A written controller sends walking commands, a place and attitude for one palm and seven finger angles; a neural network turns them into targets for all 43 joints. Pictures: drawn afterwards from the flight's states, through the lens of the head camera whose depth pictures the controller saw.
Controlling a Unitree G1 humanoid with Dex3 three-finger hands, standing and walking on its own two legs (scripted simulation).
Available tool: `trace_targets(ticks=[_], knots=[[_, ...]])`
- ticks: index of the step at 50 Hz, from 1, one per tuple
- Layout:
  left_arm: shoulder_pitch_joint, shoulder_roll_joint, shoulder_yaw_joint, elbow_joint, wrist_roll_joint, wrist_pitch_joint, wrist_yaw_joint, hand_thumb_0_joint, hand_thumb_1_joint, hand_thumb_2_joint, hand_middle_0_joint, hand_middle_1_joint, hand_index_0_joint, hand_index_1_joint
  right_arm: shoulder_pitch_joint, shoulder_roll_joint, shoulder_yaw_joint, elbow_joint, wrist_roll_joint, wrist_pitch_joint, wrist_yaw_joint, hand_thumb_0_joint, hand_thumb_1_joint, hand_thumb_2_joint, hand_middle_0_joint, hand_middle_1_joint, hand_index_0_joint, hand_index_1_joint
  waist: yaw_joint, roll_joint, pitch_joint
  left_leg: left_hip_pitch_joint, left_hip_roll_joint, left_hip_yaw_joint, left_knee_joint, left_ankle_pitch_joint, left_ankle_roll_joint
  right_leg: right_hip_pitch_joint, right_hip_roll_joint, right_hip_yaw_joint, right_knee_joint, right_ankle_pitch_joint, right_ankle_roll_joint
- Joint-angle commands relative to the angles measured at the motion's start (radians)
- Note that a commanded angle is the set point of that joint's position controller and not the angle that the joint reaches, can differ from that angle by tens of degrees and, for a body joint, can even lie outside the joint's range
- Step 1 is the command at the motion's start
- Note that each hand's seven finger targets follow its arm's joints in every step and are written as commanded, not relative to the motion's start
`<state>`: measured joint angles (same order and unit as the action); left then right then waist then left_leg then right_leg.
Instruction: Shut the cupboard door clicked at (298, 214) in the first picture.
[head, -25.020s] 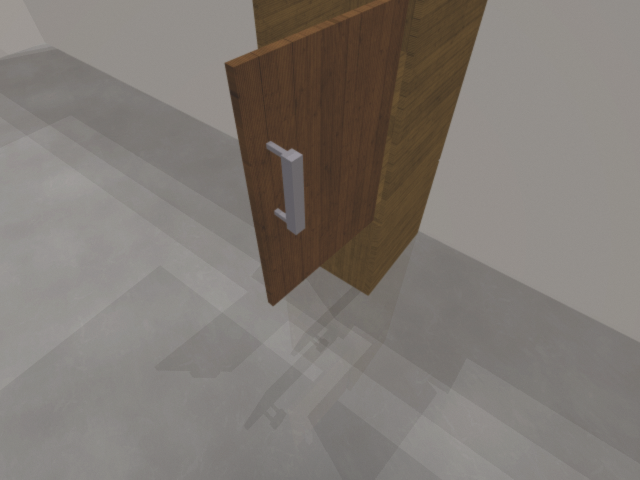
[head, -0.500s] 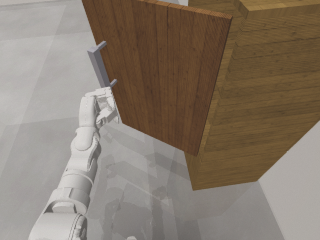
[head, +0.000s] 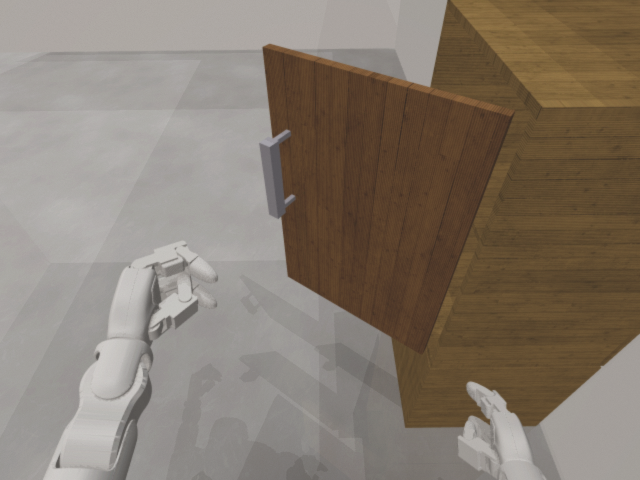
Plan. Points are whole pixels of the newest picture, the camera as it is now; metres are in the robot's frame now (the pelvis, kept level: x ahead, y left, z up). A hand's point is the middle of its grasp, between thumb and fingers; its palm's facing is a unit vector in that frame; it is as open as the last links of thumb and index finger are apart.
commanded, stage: draw the hand back to the body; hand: left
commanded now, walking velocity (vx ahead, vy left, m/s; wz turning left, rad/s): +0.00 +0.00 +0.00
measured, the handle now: (281, 174) +0.64 +0.13 +0.03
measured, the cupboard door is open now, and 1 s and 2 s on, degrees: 54 54 54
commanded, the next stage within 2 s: step back with the hand held close in 0.80 s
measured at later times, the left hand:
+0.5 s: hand (36, 335) +0.20 +0.28 +0.17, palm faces +0.47 -0.76 -0.45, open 6.7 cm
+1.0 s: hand (77, 321) +0.22 +0.25 +0.16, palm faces +0.44 -0.78 -0.45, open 7.4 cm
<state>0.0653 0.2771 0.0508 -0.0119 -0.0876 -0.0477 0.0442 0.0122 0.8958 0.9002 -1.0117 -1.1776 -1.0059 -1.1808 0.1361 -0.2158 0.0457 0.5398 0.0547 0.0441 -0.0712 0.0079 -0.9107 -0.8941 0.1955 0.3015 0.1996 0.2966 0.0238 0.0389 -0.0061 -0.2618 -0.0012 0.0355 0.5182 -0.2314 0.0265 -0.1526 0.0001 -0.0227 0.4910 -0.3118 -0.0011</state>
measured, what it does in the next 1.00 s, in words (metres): stands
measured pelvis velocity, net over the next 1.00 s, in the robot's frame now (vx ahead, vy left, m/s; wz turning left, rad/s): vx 0.03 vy -0.02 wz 0.01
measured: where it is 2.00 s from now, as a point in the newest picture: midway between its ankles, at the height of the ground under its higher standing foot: outside the picture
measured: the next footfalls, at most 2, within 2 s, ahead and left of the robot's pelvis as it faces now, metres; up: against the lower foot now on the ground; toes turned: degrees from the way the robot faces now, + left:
none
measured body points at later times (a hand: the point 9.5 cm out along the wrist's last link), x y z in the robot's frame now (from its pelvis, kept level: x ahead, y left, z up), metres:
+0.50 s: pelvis +0.02 +0.00 +0.01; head +0.00 -0.02 +0.45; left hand +0.17 +0.32 +0.19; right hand +0.21 -0.21 -0.09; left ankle +0.03 +0.10 -0.74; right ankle -0.03 -0.12 -0.74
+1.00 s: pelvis +0.03 -0.02 +0.00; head +0.02 -0.05 +0.45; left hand +0.19 +0.29 +0.19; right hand +0.22 -0.24 -0.09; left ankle +0.03 +0.10 -0.74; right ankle -0.03 -0.12 -0.74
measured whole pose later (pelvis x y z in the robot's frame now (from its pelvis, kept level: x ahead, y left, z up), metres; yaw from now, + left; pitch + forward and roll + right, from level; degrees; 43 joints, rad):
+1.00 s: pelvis +0.03 -0.02 +0.00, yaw +1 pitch -1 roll +0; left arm 0.47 0.37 0.37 -0.37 -0.08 -0.08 0.09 0.01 0.89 0.90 -0.21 -0.30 -0.21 -0.30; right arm 0.18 -0.24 0.01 0.61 0.02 -0.03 -0.07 0.01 -0.91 -0.89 0.20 0.30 0.20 0.30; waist 0.05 0.08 -0.02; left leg -0.20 0.01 0.01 0.47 -0.24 0.01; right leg -0.07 0.02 -0.04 0.39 -0.31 -0.02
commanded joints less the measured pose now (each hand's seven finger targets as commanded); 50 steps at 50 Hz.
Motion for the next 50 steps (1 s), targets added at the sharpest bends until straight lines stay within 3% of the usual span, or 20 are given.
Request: trace_targets(ticks=[1,2,4,8,13,19,21,23,26,29,30,34,35,38,41,46,47,48,49,50], knots=[[-0.167,0.146,0.106,-0.391,-0.003,-0.059,0.031,0.000,0.900,0.900,-0.750,-0.900,-0.750,-0.900,-0.089,-0.103,-0.026,-0.131,-0.011,-0.060,-0.007,0.000,-0.900,-0.900,0.200,0.300,0.200,0.300,-0.011,0.063,-0.164,0.249,0.025,-0.060,-0.131,0.138,0.002,-0.046,0.013,-0.004,-0.123,0.192,-0.020],[-0.136,0.146,0.113,-0.410,0.000,-0.056,0.035,0.000,0.900,0.900,-0.723,-0.870,-0.723,-0.870,-0.092,-0.103,-0.025,-0.127,-0.013,-0.065,-0.006,0.000,-0.900,-0.900,0.200,0.300,0.200,0.300,-0.010,0.077,-0.147,0.250,0.028,-0.065,-0.141,0.137,-0.003,-0.044,0.015,-0.008,-0.128,0.187,-0.022],[-0.045,0.162,0.144,-0.409,0.000,-0.045,0.039,0.000,0.900,0.900,-0.668,-0.810,-0.668,-0.810,-0.092,-0.112,-0.027,-0.121,-0.021,-0.074,-0.004,0.000,-0.900,-0.900,0.200,0.300,0.200,0.300,-0.001,0.027,-0.115,0.236,0.028,-0.068,-0.157,0.130,-0.002,-0.029,0.018,-0.008,-0.148,0.182,-0.019],[0.051,0.182,0.206,-0.450,0.000,-0.038,0.047,0.000,0.900,0.900,-0.558,-0.690,-0.558,-0.690,-0.099,-0.109,-0.028,-0.119,-0.024,-0.077,0.000,0.000,-0.900,-0.900,0.200,0.300,0.200,0.300,0.008,0.000,-0.087,0.231,0.029,-0.066,-0.173,0.125,-0.003,-0.014,0.015,-0.012,-0.159,0.178,-0.016],[0.149,0.231,0.294,-0.548,0.002,-0.049,0.056,0.000,0.900,0.900,-0.420,-0.540,-0.420,-0.540,-0.101,-0.108,-0.035,-0.112,-0.027,-0.092,0.004,0.000,-0.900,-0.900,0.200,0.300,0.200,0.300,0.020,0.048,-0.102,0.232,0.029,-0.067,-0.174,0.149,-0.010,0.015,0.011,-0.015,-0.157,0.188,-0.016],[0.320,0.323,0.443,-0.606,-0.002,-0.067,0.075,0.000,0.900,0.900,-0.255,-0.360,-0.255,-0.360,-0.096,-0.114,-0.048,-0.102,-0.027,-0.125,0.003,0.000,-0.900,-0.900,0.200,0.300,0.200,0.300,0.043,0.047,-0.089,0.199,0.024,-0.052,-0.154,0.180,-0.009,0.032,0.011,-0.016,-0.164,0.210,-0.015],[0.358,0.319,0.462,-0.627,-0.003,-0.074,0.078,0.000,0.900,0.900,-0.200,-0.300,-0.200,-0.300,-0.091,-0.108,-0.051,-0.103,-0.023,-0.134,0.002,0.000,-0.900,-0.900,0.200,0.300,0.200,0.300,0.044,0.057,-0.093,0.200,0.024,-0.045,-0.146,0.200,-0.010,0.030,0.009,-0.018,-0.154,0.226,-0.014],[0.334,0.251,0.394,-0.586,0.000,-0.069,0.072,0.000,0.900,0.900,-0.200,-0.300,-0.200,-0.300,-0.084,-0.115,-0.053,-0.091,-0.024,-0.141,0.006,0.000,-0.900,-0.900,0.200,0.300,0.200,0.300,0.026,0.043,-0.037,0.196,0.027,-0.048,-0.155,0.175,-0.009,-0.013,0.009,-0.019,-0.159,0.199,-0.010],[0.297,0.219,0.352,-0.548,0.007,-0.061,0.074,0.000,0.900,0.900,-0.200,-0.300,-0.200,-0.300,-0.073,-0.129,-0.060,-0.081,-0.025,-0.149,0.002,0.000,-0.900,-0.900,0.200,0.300,0.200,0.300,0.012,0.028,0.006,0.192,0.023,-0.041,-0.158,0.146,-0.001,-0.044,0.006,-0.018,-0.167,0.177,-0.005],[0.277,0.255,0.377,-0.541,0.011,-0.063,0.080,0.000,0.900,0.900,-0.200,-0.300,-0.200,-0.300,-0.072,-0.137,-0.067,-0.076,-0.029,-0.154,-0.006,0.000,-0.900,-0.900,0.200,0.300,0.200,0.300,0.021,-0.030,-0.023,0.201,0.019,-0.040,-0.155,0.144,0.007,-0.029,0.005,-0.016,-0.172,0.171,-0.003],[0.271,0.263,0.384,-0.564,0.010,-0.070,0.082,0.000,0.900,0.900,-0.200,-0.300,-0.200,-0.300,-0.077,-0.132,-0.068,-0.084,-0.029,-0.157,-0.008,0.000,-0.900,-0.900,0.200,0.300,0.200,0.300,0.026,-0.036,-0.063,0.211,0.015,-0.034,-0.149,0.148,0.012,-0.015,-0.001,-0.012,-0.165,0.180,-0.001],[0.305,0.321,0.439,-0.611,0.010,-0.082,0.087,0.000,0.900,0.900,-0.200,-0.300,-0.200,-0.300,-0.084,-0.123,-0.062,-0.081,-0.032,-0.164,-0.012,0.000,-0.900,-0.900,0.200,0.300,0.200,0.300,0.047,0.026,-0.120,0.215,0.005,-0.022,-0.122,0.220,0.011,0.037,-0.005,-0.003,-0.156,0.267,-0.005],[0.307,0.301,0.424,-0.638,0.010,-0.086,0.086,0.000,0.900,0.900,-0.200,-0.300,-0.200,-0.300,-0.088,-0.112,-0.059,-0.086,-0.031,-0.167,-0.011,0.000,-0.900,-0.900,0.200,0.300,0.200,0.300,0.043,0.072,-0.126,0.223,0.004,-0.017,-0.119,0.233,0.009,0.038,-0.009,-0.003,-0.148,0.284,-0.006],[0.324,0.300,0.429,-0.638,0.009,-0.085,0.088,0.000,0.900,0.900,-0.200,-0.300,-0.200,-0.300,-0.084,-0.108,-0.054,-0.082,-0.032,-0.173,-0.006,0.000,-0.900,-0.900,0.200,0.300,0.200,0.300,0.042,0.103,-0.092,0.216,0.005,-0.016,-0.114,0.268,0.001,0.025,-0.005,-0.010,-0.144,0.315,-0.008],[0.356,0.282,0.428,-0.575,0.000,-0.075,0.079,0.000,0.900,0.900,-0.200,-0.300,-0.200,-0.300,-0.083,-0.106,-0.056,-0.082,-0.031,-0.163,-0.006,0.000,-0.900,-0.900,0.200,0.300,0.200,0.300,0.039,0.016,-0.042,0.193,0.009,-0.008,-0.115,0.257,0.005,0.007,-0.004,-0.009,-0.154,0.332,-0.001],[0.351,0.254,0.409,-0.525,-0.007,-0.066,0.064,0.000,0.900,0.900,-0.200,-0.300,-0.200,-0.300,-0.083,-0.111,-0.063,-0.087,-0.026,-0.141,-0.007,0.000,-0.900,-0.900,0.200,0.300,0.200,0.300,0.033,-0.038,-0.022,0.194,0.012,0.003,-0.119,0.226,0.012,-0.011,-0.006,-0.001,-0.167,0.308,0.010],[0.252,0.373,0.506,-0.590,0.005,-0.110,0.070,0.000,0.900,0.900,-0.200,-0.300,-0.200,-0.300,-0.070,-0.139,-0.076,-0.103,-0.027,-0.120,-0.004,0.000,-0.900,-0.900,0.200,0.300,0.200,0.300,0.003,-0.035,-0.023,0.145,0.032,-0.015,-0.036,0.190,0.030,-0.081,-0.075,0.064,-0.204,0.383,0.022],[0.322,0.325,0.464,-0.514,0.005,-0.118,0.066,0.000,0.900,0.900,-0.200,-0.300,-0.200,-0.300,-0.078,-0.125,-0.074,-0.083,-0.034,-0.107,-0.009,0.000,-0.900,-0.900,0.200,0.300,0.200,0.300,-0.005,-0.081,-0.039,0.138,0.025,-0.012,-0.002,0.181,0.027,-0.087,-0.105,0.066,-0.198,0.442,0.020],[0.326,0.343,0.472,-0.527,0.009,-0.121,0.066,0.000,0.900,0.900,-0.200,-0.300,-0.200,-0.300,-0.091,-0.127,-0.076,-0.088,-0.036,-0.099,-0.010,0.000,-0.900,-0.900,0.200,0.300,0.200,0.300,0.001,-0.100,-0.044,0.129,0.018,-0.004,0.015,0.178,0.026,-0.085,-0.119,0.074,-0.190,0.534,0.031],[0.348,0.320,0.448,-0.528,0.013,-0.127,0.065,0.000,0.900,0.900,-0.200,-0.300,-0.200,-0.300,-0.090,-0.117,-0.074,-0.092,-0.034,-0.089,-0.010,0.000,-0.900,-0.900,0.200,0.300,0.200,0.300,-0.001,-0.116,-0.073,0.105,0.017,0.002,0.030,0.177,0.025,-0.057,-0.132,0.067,-0.163,0.597,0.035]])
